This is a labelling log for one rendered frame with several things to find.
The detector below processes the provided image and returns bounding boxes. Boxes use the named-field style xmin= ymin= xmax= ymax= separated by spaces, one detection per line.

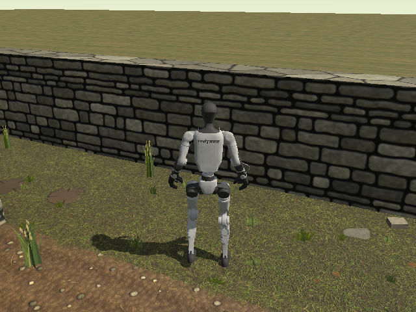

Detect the left robot thigh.
xmin=186 ymin=181 xmax=199 ymax=221

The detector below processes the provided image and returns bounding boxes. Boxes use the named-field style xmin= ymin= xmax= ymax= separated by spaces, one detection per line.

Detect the left robot upper arm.
xmin=177 ymin=131 xmax=195 ymax=166

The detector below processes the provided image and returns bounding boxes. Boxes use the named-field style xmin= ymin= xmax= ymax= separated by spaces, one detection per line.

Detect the robot right hand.
xmin=233 ymin=176 xmax=248 ymax=190

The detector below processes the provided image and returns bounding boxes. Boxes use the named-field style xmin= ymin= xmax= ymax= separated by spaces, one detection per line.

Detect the robot left hand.
xmin=168 ymin=176 xmax=183 ymax=189

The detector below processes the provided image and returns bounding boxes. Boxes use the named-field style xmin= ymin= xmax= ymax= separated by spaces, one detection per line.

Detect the robot left forearm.
xmin=170 ymin=156 xmax=183 ymax=179

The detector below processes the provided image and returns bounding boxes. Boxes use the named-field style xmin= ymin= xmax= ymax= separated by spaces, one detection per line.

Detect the robot right forearm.
xmin=234 ymin=157 xmax=247 ymax=179

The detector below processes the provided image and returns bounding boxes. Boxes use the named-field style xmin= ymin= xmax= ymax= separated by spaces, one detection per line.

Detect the humanoid robot torso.
xmin=194 ymin=128 xmax=224 ymax=195

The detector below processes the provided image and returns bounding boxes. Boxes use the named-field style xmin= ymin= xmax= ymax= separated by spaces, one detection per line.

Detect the right robot upper arm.
xmin=222 ymin=131 xmax=241 ymax=166

